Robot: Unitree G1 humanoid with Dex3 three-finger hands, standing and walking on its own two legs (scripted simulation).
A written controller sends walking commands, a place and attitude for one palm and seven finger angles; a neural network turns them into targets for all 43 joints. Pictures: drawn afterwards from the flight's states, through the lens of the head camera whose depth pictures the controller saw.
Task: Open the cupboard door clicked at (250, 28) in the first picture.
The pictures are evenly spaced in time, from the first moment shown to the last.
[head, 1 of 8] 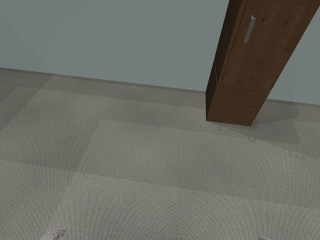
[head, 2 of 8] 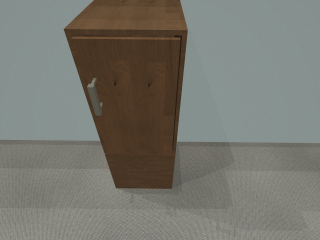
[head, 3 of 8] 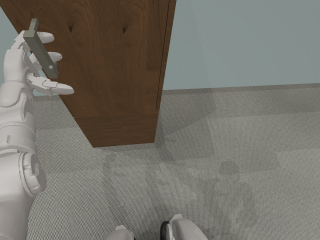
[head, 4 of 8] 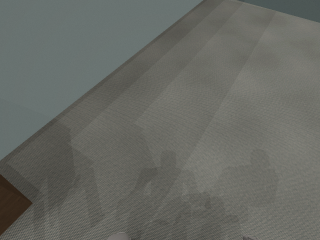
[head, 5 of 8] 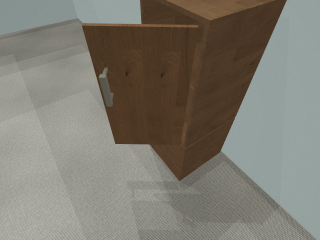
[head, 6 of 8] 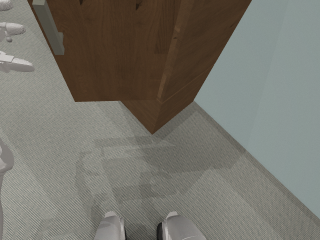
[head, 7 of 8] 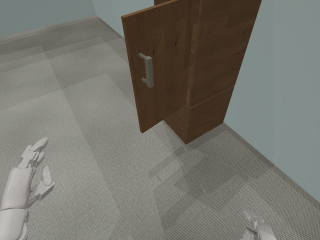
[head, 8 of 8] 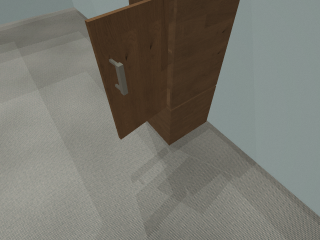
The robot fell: no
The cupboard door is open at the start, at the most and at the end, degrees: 0 98 98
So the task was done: yes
